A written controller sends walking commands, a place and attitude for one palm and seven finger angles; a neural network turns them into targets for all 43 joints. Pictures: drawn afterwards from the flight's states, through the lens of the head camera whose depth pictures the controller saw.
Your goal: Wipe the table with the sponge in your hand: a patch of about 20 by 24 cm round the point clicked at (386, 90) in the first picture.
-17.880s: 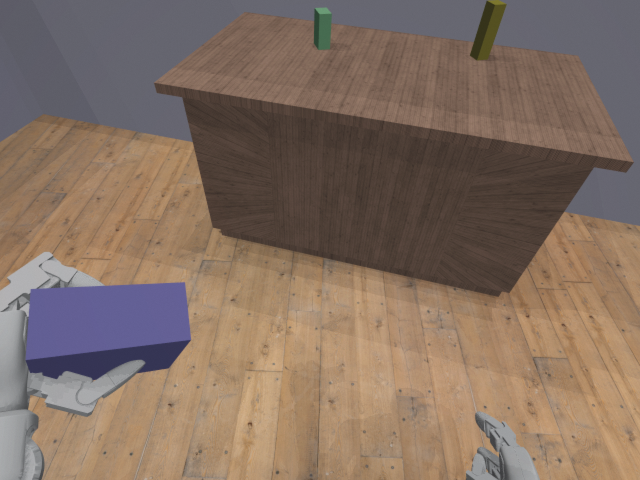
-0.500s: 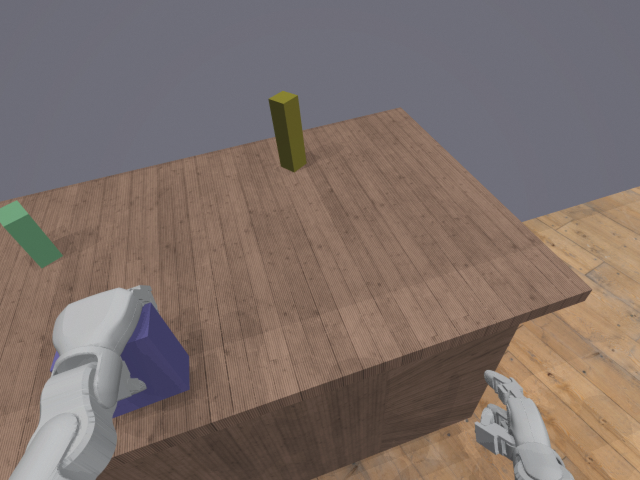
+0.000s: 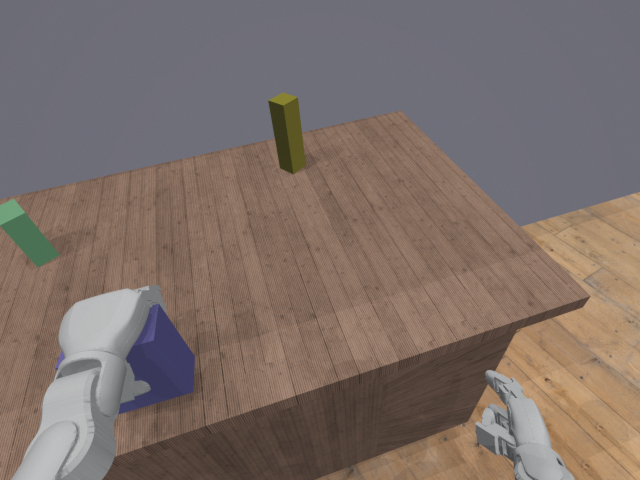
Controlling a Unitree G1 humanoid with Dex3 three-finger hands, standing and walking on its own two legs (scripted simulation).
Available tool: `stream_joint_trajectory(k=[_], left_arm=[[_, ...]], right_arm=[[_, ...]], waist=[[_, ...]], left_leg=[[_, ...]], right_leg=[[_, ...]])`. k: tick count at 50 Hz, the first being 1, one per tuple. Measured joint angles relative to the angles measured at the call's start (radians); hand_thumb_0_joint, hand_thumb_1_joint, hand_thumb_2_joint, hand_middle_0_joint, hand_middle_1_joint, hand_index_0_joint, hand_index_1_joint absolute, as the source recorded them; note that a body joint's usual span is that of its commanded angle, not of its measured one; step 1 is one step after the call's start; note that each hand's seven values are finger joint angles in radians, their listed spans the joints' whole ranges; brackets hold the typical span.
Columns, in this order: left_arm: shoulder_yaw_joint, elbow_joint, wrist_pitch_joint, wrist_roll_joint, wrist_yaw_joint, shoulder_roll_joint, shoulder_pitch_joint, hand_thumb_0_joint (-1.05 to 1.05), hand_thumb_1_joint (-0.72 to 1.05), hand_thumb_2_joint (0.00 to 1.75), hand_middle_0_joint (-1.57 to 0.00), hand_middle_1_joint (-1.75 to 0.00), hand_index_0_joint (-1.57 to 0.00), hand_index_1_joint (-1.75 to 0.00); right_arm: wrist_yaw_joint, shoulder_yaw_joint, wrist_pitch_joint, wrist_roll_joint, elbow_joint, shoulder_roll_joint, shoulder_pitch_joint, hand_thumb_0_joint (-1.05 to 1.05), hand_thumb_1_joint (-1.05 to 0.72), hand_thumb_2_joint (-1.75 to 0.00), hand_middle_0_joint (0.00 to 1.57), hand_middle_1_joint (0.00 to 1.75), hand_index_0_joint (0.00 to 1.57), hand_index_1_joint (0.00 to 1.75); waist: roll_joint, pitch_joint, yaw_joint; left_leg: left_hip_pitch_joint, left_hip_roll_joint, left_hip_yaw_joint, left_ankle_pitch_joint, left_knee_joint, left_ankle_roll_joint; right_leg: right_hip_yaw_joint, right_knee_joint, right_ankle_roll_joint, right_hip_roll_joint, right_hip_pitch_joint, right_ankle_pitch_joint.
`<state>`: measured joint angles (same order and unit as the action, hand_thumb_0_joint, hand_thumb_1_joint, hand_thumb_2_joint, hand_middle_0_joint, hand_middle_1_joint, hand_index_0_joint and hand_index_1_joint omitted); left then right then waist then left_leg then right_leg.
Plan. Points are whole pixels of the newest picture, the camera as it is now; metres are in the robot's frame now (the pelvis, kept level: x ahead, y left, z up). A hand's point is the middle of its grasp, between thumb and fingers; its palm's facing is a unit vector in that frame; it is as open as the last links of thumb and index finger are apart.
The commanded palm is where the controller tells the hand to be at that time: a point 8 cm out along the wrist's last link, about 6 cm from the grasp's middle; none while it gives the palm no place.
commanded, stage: move the sponge above the wiping area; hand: left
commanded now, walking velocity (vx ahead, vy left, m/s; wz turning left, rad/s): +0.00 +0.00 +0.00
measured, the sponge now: (141, 369) +0.21 +0.29 +0.02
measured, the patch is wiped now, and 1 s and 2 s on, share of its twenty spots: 0.00 0.00 0.00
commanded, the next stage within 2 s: lower the sponge onto the table in 1.34 s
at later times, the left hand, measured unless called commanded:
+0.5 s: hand (116, 332) +0.23 +0.30 +0.09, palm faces +0.05 -0.06 -1.00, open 9.6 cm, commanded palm +0.20 +0.30 +0.15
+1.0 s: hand (95, 313) +0.24 +0.32 +0.11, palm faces +0.13 -0.04 -0.99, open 9.6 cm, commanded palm +0.20 +0.31 +0.15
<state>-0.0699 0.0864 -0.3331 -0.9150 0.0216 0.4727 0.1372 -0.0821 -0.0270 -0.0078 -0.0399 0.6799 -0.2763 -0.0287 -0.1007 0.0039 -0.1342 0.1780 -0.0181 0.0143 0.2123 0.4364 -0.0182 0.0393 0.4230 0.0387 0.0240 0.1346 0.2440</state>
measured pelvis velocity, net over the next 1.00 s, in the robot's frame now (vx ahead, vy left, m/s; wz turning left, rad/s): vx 0.00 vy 0.00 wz -0.01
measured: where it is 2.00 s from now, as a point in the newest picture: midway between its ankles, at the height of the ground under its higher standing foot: outside the picture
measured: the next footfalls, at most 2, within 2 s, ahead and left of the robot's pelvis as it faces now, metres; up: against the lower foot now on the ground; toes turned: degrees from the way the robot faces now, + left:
none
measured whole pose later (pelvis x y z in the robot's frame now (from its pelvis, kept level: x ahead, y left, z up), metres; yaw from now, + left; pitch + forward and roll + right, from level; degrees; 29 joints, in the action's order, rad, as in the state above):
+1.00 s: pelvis +0.00 +0.00 +0.00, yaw -1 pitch -3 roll +0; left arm -0.01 0.04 -0.45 -0.91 -0.08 0.49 0.04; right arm -0.06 -0.04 -0.02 -0.06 0.72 -0.25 0.00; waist -0.10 0.00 -0.14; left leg 0.16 -0.02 0.00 0.20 0.41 -0.02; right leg 0.02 0.39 0.03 0.02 0.12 0.22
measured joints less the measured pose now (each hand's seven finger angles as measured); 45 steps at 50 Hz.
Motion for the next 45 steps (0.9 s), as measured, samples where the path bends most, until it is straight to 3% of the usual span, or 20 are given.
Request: stream_joint_trajectory(k=[3, 6, 9, 13, 15, 18, 22, 24, 29, 34, 36, 39, 42, 45], left_arm=[[0.022, -0.025, 0.024, -0.015, -0.056, 0.017, -0.032, 0.0, -0.46, 1.04, -0.8, -1.33, -0.79, -1.33], [0.061, -0.065, -0.012, -0.003, -0.085, 0.033, -0.079, 0.0, -0.46, 1.04, -0.8, -1.33, -0.79, -1.33], [0.094, -0.088, -0.073, 0.025, -0.069, 0.047, -0.101, 0.0, -0.46, 1.04, -0.8, -1.33, -0.79, -1.33], [0.081, -0.085, -0.121, 0.044, -0.004, 0.042, -0.08, 0.0, -0.46, 1.04, -0.79, -1.33, -0.79, -1.33], [0.059, -0.068, -0.11, 0.045, 0.029, 0.029, -0.054, 0.0, -0.46, 1.04, -0.79, -1.33, -0.79, -1.33], [0.026, -0.03, -0.047, 0.038, 0.045, 0.006, -0.017, 0.0, -0.46, 1.04, -0.79, -1.33, -0.79, -1.33], [0.021, 0.018, 0.048, 0.002, -0.014, 0.002, 0.014, 0.0, -0.46, 1.04, -0.8, -1.33, -0.79, -1.33], [0.032, 0.02, 0.051, -0.013, -0.06, 0.013, 0.005, 0.0, -0.46, 1.04, -0.8, -1.33, -0.79, -1.33], [0.081, -0.036, -0.06, 0.016, -0.103, 0.026, -0.065, 0.0, -0.46, 1.04, -0.8, -1.33, -0.79, -1.33], [0.048, -0.073, -0.163, 0.036, -0.02, 0.015, -0.095, 0.0, -0.46, 1.04, -0.79, -1.33, -0.79, -1.33], [0.011, -0.067, -0.15, 0.032, 0.017, -0.002, -0.087, 0.0, -0.46, 1.04, -0.79, -1.33, -0.79, -1.33], [-0.029, -0.035, -0.075, 0.016, 0.038, -0.022, -0.061, 0.0, -0.46, 1.04, -0.79, -1.33, -0.79, -1.33], [-0.037, -0.005, 0.005, -0.014, 0.003, -0.023, -0.043, 0.0, -0.46, 1.04, -0.79, -1.33, -0.79, -1.33], [-0.012, 0.005, 0.017, -0.031, -0.066, -0.007, -0.052, 0.0, -0.46, 1.04, -0.8, -1.33, -0.79, -1.33]], right_arm=[[-0.008, 0.002, 0.006, -0.002, 0.019, 0.009, 0.0, 0.01, -0.91, -0.9, 0.2, 0.3, 0.2, 0.3], [-0.005, 0.002, 0.005, -0.011, 0.032, 0.016, 0.007, 0.01, -0.91, -0.9, 0.2, 0.3, 0.2, 0.3], [0.0, -0.003, -0.002, -0.02, 0.034, 0.015, 0.017, 0.01, -0.91, -0.9, 0.21, 0.3, 0.2, 0.3], [0.009, -0.006, -0.011, -0.026, 0.017, 0.0, 0.021, 0.01, -0.91, -0.9, 0.21, 0.3, 0.2, 0.3], [0.011, -0.005, -0.011, -0.024, 0.005, -0.006, 0.017, 0.01, -0.91, -0.9, 0.21, 0.3, 0.2, 0.3], [0.007, -0.002, -0.003, -0.012, -0.005, -0.006, 0.004, 0.01, -0.91, -0.9, 0.21, 0.3, 0.2, 0.3], [-0.001, 0.002, 0.008, 0.004, 0.002, 0.011, -0.013, 0.01, -0.91, -0.9, 0.2, 0.3, 0.2, 0.3], [-0.001, 0.004, 0.008, 0.003, 0.011, 0.019, -0.016, 0.01, -0.91, -0.9, 0.2, 0.3, 0.2, 0.3], [0.009, -0.002, -0.003, -0.016, 0.037, 0.023, 0.004, 0.01, -0.91, -0.9, 0.21, 0.3, 0.2, 0.3], [0.009, -0.011, -0.01, -0.031, 0.021, 0.007, 0.025, 0.01, -0.91, -0.9, 0.21, 0.3, 0.2, 0.3], [0.01, -0.011, -0.005, -0.027, 0.008, 0.001, 0.026, 0.01, -0.91, -0.9, 0.21, 0.3, 0.2, 0.3], [0.005, -0.012, 0.006, -0.013, -0.003, 0.006, 0.024, 0.01, -0.91, -0.9, 0.21, 0.3, 0.2, 0.3], [0.001, -0.013, 0.012, 0.001, 0.0, 0.022, 0.016, 0.01, -0.91, -0.9, 0.21, 0.3, 0.2, 0.3], [0.004, -0.011, 0.01, 0.003, 0.011, 0.034, 0.01, 0.01, -0.91, -0.9, 0.21, 0.3, 0.2, 0.3]], waist=[[0.009, 0.006, -0.012], [0.01, 0.007, -0.008], [0.001, 0.002, 0.006], [-0.017, -0.005, 0.025], [-0.021, -0.007, 0.029], [-0.016, -0.004, 0.021], [0.005, 0.0, 0.002], [0.01, 0.0, -0.006], [0.002, -0.002, -0.005], [-0.016, -0.005, 0.013], [-0.02, -0.006, 0.017], [-0.014, -0.004, 0.012], [0.002, -0.002, 0.001], [0.01, -0.003, -0.008]], left_leg=[[-0.008, 0.006, 0.001, 0.001, -0.001, 0.004], [-0.011, 0.008, 0.002, -0.003, -0.007, 0.007], [-0.01, 0.006, 0.002, -0.008, -0.014, 0.006], [0.0, -0.001, 0.003, -0.011, -0.015, 0.0], [0.007, -0.005, 0.002, -0.01, -0.011, -0.004], [0.011, -0.007, 0.0, -0.007, -0.006, -0.007], [0.003, -0.003, -0.007, -0.003, -0.003, -0.006], [-0.003, 0.0, -0.008, -0.001, -0.004, -0.004], [-0.01, -0.001, -0.006, -0.01, -0.015, -0.003], [0.002, -0.013, 0.004, -0.024, -0.023, -0.01], [0.009, -0.018, 0.007, -0.026, -0.021, -0.013], [0.013, -0.018, 0.004, -0.023, -0.016, -0.015], [0.002, -0.012, -0.003, -0.017, -0.016, -0.011], [-0.011, -0.004, -0.009, -0.013, -0.018, -0.006]], right_leg=[[0.0, -0.009, 0.005, 0.006, -0.011, -0.004], [0.001, -0.018, 0.006, 0.008, -0.016, -0.009], [0.0, -0.022, 0.004, 0.006, -0.013, -0.013], [0.001, -0.018, -0.003, -0.001, -0.002, -0.012], [0.001, -0.013, -0.007, -0.004, 0.005, -0.01], [-0.001, -0.006, -0.009, -0.007, 0.011, -0.007], [-0.008, -0.005, -0.006, -0.003, 0.004, -0.006], [-0.01, -0.01, -0.004, 0.0, -0.003, -0.008], [-0.009, -0.023, -0.006, -0.001, -0.012, -0.018], [0.002, -0.023, -0.013, -0.012, -0.001, -0.021], [0.006, -0.019, -0.015, -0.016, 0.006, -0.02], [0.002, -0.011, -0.016, -0.017, 0.012, -0.017], [-0.006, -0.012, -0.011, -0.011, 0.005, -0.015], [-0.012, -0.019, -0.006, -0.004, -0.008, -0.016]])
